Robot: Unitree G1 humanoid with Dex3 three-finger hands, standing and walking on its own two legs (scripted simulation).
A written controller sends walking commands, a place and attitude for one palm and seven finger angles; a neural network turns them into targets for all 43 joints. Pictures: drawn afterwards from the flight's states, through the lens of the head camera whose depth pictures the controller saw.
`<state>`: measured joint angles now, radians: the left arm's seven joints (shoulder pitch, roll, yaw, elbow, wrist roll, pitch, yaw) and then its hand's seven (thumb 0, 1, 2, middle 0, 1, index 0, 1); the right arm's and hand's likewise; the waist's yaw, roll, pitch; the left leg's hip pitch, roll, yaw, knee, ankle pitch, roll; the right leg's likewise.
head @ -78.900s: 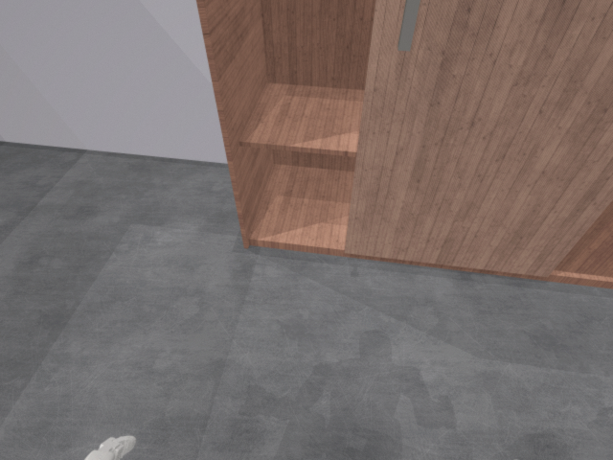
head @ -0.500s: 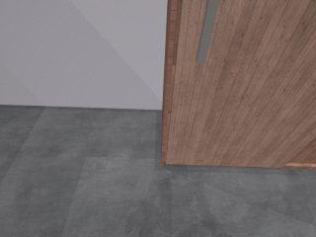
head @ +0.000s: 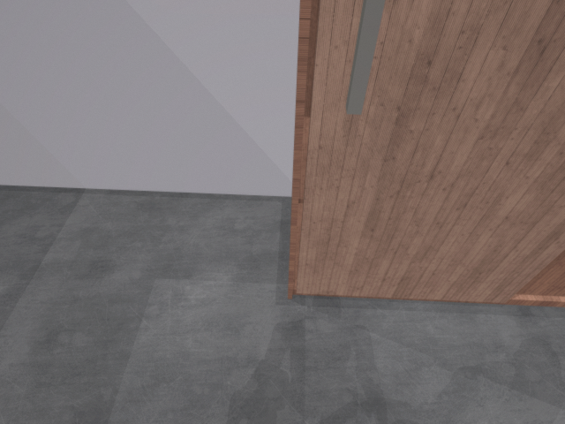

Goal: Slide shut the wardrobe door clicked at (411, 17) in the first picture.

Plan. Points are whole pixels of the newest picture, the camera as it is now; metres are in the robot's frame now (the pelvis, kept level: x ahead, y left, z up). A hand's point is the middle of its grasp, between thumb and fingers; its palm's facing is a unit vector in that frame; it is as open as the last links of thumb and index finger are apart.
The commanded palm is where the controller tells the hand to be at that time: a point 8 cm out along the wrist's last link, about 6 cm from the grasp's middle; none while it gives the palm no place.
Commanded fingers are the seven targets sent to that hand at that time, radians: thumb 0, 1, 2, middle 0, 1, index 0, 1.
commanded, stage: look to check the result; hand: right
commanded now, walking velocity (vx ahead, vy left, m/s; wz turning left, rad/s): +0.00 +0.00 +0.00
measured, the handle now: (363, 45) +0.66 -0.09 +0.23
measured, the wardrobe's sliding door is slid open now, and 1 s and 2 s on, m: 0.01 0.01 0.01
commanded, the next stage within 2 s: stand and wait in 0.52 s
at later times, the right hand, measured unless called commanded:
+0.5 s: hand out of the picture +0.05 -0.20 -0.17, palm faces +0.01 +0.97 -0.23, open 7.3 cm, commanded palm none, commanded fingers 0.00 -0.90 -0.90 0.20 0.30 0.20 0.30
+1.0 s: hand out of the picture +0.07 -0.21 -0.17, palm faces +0.02 +0.96 -0.26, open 7.3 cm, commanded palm none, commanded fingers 0.00 -0.90 -0.90 0.20 0.30 0.20 0.30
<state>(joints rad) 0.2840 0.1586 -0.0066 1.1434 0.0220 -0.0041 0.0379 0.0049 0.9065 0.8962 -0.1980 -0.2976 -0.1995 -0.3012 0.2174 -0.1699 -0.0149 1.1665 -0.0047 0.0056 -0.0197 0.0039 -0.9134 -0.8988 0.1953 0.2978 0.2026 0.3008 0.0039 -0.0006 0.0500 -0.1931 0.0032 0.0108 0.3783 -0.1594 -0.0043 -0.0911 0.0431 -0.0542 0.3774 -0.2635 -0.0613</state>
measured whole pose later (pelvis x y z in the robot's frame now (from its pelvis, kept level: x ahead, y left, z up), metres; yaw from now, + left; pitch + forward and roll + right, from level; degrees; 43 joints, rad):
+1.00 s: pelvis +0.01 +0.01 +0.00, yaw -1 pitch -2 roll +0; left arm 0.16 0.26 0.00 1.13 0.02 -0.01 0.03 0.00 0.90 0.90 -0.20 -0.30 -0.20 -0.30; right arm 0.12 -0.26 -0.02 1.14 0.00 0.00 -0.01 0.00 -0.91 -0.90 0.20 0.30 0.20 0.30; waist 0.00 0.00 0.07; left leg -0.15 0.00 0.03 0.34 -0.16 0.00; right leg -0.05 0.04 -0.04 0.32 -0.25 -0.05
